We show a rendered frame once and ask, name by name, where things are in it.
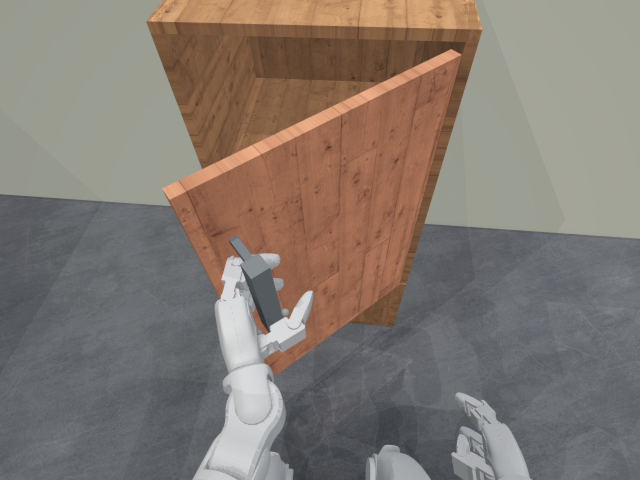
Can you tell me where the robot right thigh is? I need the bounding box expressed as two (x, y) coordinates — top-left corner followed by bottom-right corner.
(366, 451), (431, 480)

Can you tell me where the left robot hand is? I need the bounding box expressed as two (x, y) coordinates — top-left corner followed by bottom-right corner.
(215, 253), (313, 374)

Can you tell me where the right robot shin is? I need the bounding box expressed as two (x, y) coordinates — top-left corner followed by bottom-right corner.
(379, 445), (400, 453)

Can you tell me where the right robot hand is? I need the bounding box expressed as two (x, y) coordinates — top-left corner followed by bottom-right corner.
(451, 392), (530, 480)

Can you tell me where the handle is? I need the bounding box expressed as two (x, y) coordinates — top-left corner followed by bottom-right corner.
(229, 235), (283, 333)

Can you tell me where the robot left forearm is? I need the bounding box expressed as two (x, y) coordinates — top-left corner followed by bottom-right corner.
(192, 363), (286, 480)

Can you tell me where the cupboard door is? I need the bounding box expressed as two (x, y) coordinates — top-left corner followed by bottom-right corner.
(162, 49), (462, 377)

